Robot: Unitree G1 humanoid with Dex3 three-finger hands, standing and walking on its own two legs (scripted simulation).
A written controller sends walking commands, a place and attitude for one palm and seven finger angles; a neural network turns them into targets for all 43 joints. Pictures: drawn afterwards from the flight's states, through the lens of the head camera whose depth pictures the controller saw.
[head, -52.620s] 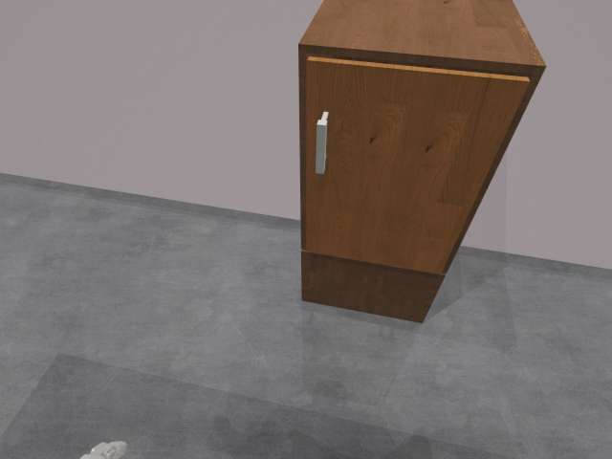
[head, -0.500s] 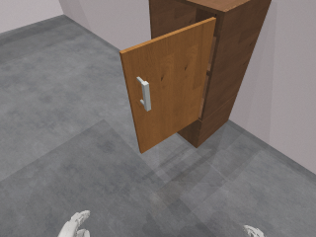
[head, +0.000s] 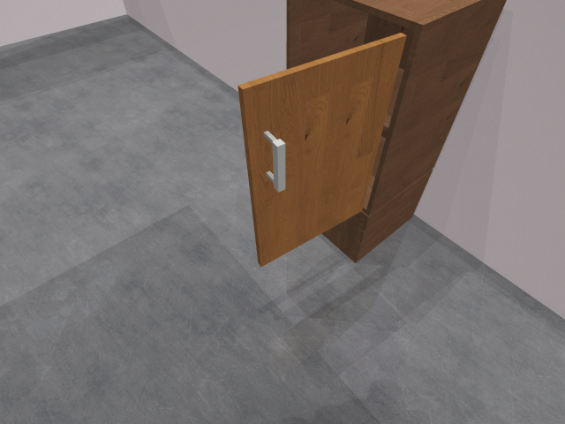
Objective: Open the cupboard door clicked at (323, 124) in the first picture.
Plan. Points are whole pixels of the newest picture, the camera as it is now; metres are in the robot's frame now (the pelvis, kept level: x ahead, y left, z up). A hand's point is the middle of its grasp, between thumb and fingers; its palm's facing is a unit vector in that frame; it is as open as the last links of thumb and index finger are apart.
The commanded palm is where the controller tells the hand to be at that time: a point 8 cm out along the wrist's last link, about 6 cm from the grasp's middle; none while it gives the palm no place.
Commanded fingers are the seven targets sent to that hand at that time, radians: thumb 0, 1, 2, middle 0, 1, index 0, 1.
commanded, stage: let the arm hang, fingers relaxed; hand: left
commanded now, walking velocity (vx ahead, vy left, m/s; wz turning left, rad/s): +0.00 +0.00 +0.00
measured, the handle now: (274, 161) +0.62 +0.06 -0.01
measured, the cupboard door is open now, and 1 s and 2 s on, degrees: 84 84 84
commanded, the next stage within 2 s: look to check the result in 0.36 s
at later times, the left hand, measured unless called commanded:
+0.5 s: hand out of the picture +0.02 +0.18 -0.17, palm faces +0.03 -0.98 -0.19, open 7.3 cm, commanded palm none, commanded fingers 0.00 0.90 0.90 -0.20 -0.30 -0.20 -0.30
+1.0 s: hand out of the picture +0.07 +0.20 -0.17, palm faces +0.01 -0.97 -0.23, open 7.4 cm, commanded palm none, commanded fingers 0.00 0.90 0.90 -0.20 -0.30 -0.20 -0.30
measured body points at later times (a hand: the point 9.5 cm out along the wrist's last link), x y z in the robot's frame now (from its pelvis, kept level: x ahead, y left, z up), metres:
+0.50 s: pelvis +0.02 +0.01 +0.00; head +0.03 +0.00 +0.45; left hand +0.02 +0.23 -0.16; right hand +0.02 -0.21 -0.16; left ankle +0.05 +0.12 -0.74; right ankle +0.04 -0.11 -0.74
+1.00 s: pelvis +0.03 +0.00 +0.01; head +0.06 +0.00 +0.45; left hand +0.07 +0.25 -0.15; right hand +0.06 -0.23 -0.16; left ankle +0.05 +0.12 -0.74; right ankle +0.04 -0.11 -0.74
